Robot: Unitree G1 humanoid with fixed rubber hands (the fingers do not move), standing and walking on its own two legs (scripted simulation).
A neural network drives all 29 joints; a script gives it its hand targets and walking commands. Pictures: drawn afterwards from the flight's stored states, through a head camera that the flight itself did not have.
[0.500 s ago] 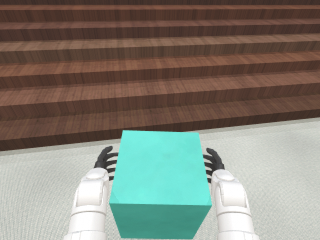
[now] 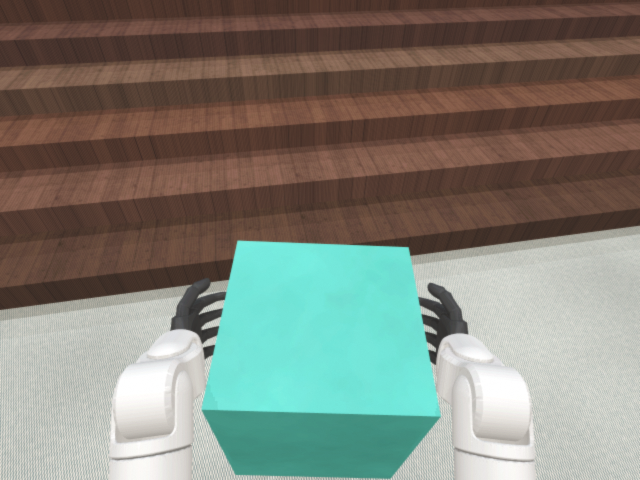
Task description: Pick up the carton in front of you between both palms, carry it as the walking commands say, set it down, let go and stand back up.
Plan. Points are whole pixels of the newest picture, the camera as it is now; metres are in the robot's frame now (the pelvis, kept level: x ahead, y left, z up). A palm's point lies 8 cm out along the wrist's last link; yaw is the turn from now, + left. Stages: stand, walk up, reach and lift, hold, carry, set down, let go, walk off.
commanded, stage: carry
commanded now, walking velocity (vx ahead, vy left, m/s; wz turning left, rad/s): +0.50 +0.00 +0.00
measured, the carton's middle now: (318, 366) +0.28 +0.00 +0.02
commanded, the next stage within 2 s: none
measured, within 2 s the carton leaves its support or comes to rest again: neither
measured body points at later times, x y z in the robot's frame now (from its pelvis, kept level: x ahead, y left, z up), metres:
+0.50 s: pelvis +0.28 +0.06 +0.01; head +0.30 +0.06 +0.46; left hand +0.57 +0.20 +0.07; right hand +0.55 -0.11 +0.07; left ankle +0.31 +0.12 -0.73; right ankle +0.19 -0.07 -0.64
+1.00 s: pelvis +0.60 +0.01 +0.00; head +0.65 +0.00 +0.45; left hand +0.92 +0.18 +0.13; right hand +0.95 -0.12 +0.13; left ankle +0.51 +0.14 -0.63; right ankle +0.65 -0.05 -0.73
